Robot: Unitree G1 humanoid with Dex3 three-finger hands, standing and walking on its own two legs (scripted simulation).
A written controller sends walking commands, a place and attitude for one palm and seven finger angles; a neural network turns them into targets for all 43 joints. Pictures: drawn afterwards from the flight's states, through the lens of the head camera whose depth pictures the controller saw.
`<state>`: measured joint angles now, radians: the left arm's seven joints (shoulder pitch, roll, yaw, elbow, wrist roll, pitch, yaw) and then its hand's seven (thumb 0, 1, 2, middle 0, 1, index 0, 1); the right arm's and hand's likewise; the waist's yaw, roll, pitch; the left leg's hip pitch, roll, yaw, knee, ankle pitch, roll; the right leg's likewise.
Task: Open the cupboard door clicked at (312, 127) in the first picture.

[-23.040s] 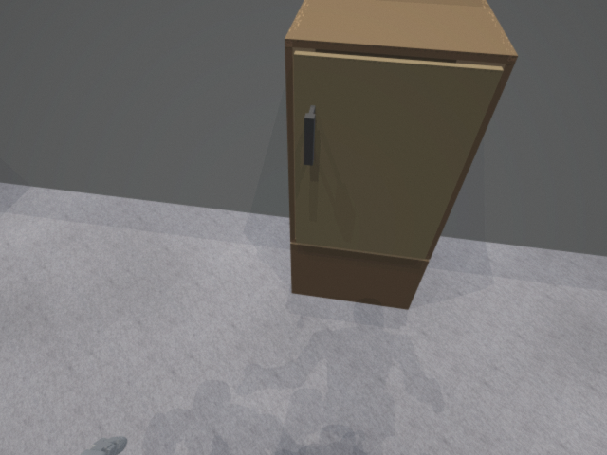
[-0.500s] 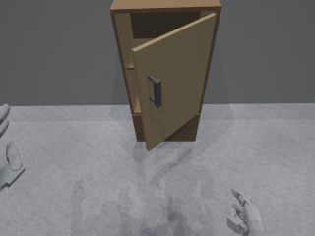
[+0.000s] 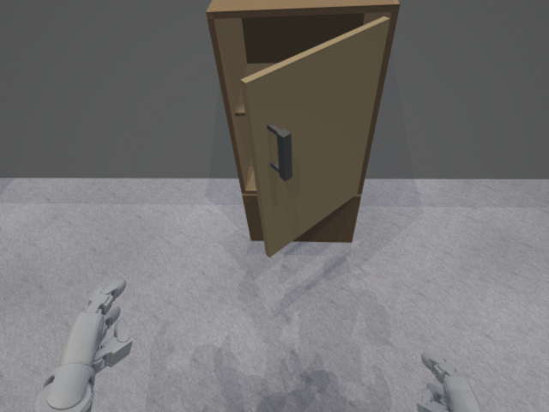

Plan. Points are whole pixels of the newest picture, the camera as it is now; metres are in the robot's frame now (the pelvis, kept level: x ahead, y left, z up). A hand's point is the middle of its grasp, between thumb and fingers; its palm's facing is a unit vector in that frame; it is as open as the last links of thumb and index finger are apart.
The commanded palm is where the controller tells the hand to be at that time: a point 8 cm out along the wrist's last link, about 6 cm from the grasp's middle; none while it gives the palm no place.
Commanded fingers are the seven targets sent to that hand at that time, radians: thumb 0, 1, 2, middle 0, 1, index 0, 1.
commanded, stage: let the arm hang, fingers relaxed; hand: left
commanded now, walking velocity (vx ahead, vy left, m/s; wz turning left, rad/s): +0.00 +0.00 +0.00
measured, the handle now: (279, 152) +0.63 +0.01 +0.00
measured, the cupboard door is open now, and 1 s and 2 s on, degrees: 43 43 43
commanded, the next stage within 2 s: look to check the result in 0.96 s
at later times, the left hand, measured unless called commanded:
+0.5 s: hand out of the picture -0.03 +0.18 -0.17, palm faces +0.04 -0.98 -0.21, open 7.3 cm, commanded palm none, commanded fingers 0.00 0.90 0.90 -0.20 -0.30 -0.20 -0.30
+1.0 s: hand out of the picture +0.02 +0.18 -0.17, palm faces +0.03 -0.98 -0.18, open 7.4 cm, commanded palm none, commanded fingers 0.00 0.90 0.90 -0.20 -0.30 -0.20 -0.30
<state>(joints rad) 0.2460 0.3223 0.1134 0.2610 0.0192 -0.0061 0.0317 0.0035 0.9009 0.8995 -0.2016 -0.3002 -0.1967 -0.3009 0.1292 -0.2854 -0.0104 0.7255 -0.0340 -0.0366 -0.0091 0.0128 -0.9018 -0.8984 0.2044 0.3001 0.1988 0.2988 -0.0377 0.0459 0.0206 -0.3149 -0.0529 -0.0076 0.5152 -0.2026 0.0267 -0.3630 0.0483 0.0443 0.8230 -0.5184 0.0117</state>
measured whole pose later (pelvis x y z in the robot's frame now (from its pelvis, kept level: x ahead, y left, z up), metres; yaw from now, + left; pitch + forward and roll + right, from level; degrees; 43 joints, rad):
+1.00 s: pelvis +0.02 +0.01 +0.01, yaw +0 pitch -1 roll +0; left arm 0.25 0.14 0.01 1.15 0.01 -0.01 0.03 0.00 0.91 0.90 -0.20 -0.30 -0.20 -0.30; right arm 0.24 -0.15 0.00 1.13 -0.02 0.00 -0.03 0.02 -0.92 -0.90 0.20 0.30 0.20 0.30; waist 0.00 0.00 0.05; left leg -0.21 -0.04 -0.01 0.41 -0.19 0.03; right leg -0.15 0.01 0.03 0.42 -0.25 0.00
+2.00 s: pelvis +0.03 +0.00 +0.00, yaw -7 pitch +0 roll +2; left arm 0.24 0.19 0.07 1.06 0.02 0.05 0.00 0.00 0.91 0.90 -0.20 -0.30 -0.20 -0.30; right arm 0.20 -0.17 -0.04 1.05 -0.03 0.03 -0.05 0.01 -0.91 -0.90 0.20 0.30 0.20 0.30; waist 0.02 -0.02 0.10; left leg -0.24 0.02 0.10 0.52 -0.28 0.01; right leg -0.28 0.03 0.07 0.67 -0.39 -0.01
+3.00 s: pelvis +0.08 +0.03 +0.02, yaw -42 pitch +1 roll -4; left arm 0.17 0.31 0.10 0.91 0.02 0.07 -0.04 0.01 0.91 0.90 -0.20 -0.30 -0.19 -0.30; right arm 0.26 -0.19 0.00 0.89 -0.03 0.01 -0.04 0.01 -0.90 -0.90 0.21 0.30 0.20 0.30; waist 0.01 -0.04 0.10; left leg -0.21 0.09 0.13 0.47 -0.27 0.03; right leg -0.52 -0.03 0.02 1.13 -0.37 0.08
